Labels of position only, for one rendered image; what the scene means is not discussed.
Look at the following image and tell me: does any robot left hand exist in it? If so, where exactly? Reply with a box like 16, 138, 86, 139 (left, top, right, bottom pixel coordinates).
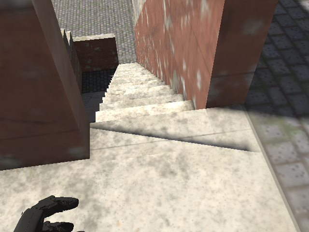
14, 195, 85, 232

